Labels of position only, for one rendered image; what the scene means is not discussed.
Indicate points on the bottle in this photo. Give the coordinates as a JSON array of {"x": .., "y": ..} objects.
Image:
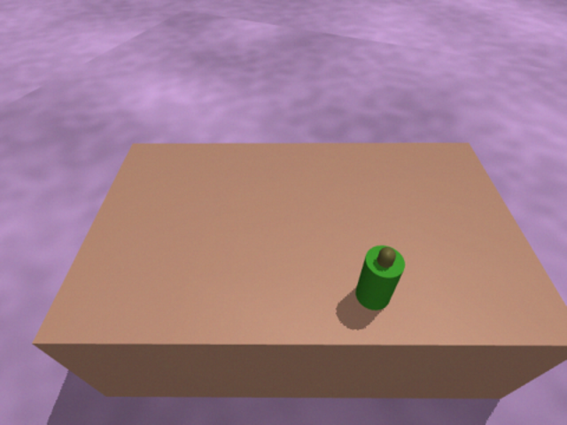
[{"x": 380, "y": 274}]

